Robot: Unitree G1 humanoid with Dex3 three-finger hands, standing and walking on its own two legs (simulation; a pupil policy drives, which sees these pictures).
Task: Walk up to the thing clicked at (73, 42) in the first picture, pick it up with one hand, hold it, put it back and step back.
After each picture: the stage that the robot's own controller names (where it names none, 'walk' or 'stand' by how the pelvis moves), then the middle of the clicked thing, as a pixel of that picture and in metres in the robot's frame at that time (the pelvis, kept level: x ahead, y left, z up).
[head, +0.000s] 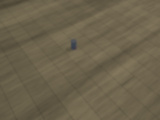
stand; (73, 44) +1.36 +0.13 -0.72
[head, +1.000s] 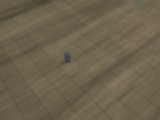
walk; (67, 57) +1.23 +0.27 -0.72
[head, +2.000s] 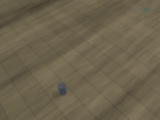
walk; (62, 89) +0.75 +0.27 -0.72
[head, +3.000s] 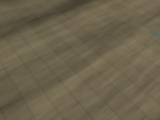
walk; out of the picture +0.45 +0.19 -0.71
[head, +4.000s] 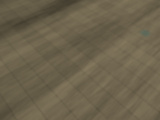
stand; out of the picture +0.35 +0.21 -0.72
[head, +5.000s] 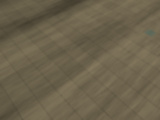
stand; out of the picture +0.36 +0.20 -0.73
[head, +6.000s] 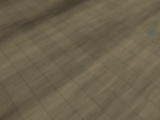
stand; out of the picture +0.35 +0.20 -0.73
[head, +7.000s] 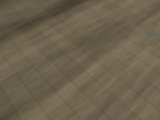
stand; out of the picture +0.34 +0.21 -0.73
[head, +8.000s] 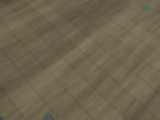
go down; out of the picture +0.37 +0.21 -0.68
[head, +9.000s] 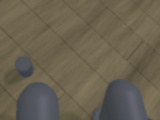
go down; (25, 67) +0.43 +0.23 -0.29
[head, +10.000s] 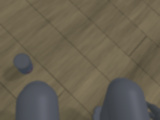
close in; (24, 64) +0.43 +0.23 -0.29
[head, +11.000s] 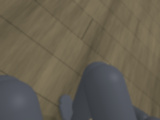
close in; out of the picture +0.42 +0.27 -0.22
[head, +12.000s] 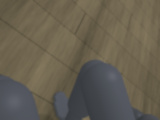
close; out of the picture +0.41 +0.28 -0.22
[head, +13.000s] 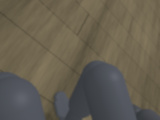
lift; out of the picture +0.39 +0.26 -0.23
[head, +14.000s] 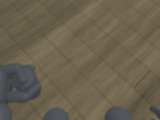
lift; (27, 84) +0.33 +0.19 -0.02
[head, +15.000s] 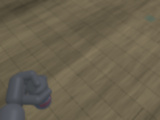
hold; (39, 93) +0.32 +0.17 -0.01
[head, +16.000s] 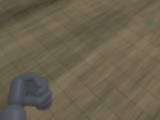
hold; (40, 94) +0.32 +0.17 -0.01
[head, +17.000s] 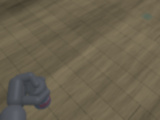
crouch; (39, 94) +0.33 +0.17 -0.03
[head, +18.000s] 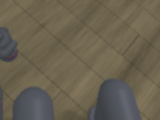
lower; (3, 46) +0.47 +0.23 -0.10
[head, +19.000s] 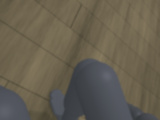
lower; out of the picture +0.44 +0.29 -0.23
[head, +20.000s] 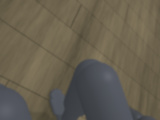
lower; out of the picture +0.44 +0.29 -0.23
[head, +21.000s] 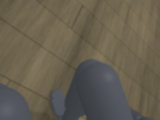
lower; out of the picture +0.44 +0.29 -0.23
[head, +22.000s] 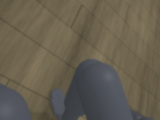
lower; out of the picture +0.44 +0.29 -0.23
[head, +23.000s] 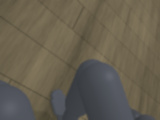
open; out of the picture +0.43 +0.27 -0.24
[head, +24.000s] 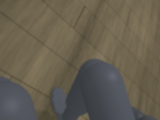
rise; out of the picture +0.43 +0.27 -0.24
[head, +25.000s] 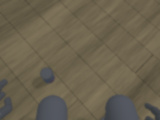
walk; (47, 75) +0.45 +0.20 -0.44
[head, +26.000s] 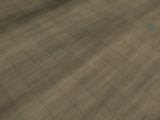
stand; out of the picture +0.39 +0.17 -0.66
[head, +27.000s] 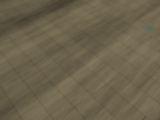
stand; out of the picture +0.39 +0.18 -0.67
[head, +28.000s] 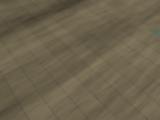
stand; out of the picture +0.39 +0.17 -0.70
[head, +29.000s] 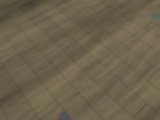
walk; (64, 118) +0.43 +0.14 -0.70
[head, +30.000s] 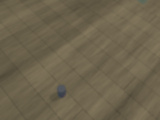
walk; (61, 91) +0.58 +0.14 -0.71
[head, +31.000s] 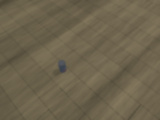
walk; (62, 66) +0.88 +0.26 -0.69
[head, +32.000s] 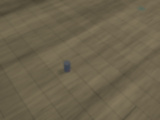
stand; (67, 66) +1.03 +0.18 -0.71
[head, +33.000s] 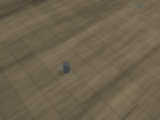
stand; (66, 67) +1.03 +0.19 -0.72
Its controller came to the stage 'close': yes
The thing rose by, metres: 0.71
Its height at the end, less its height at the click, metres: +0.00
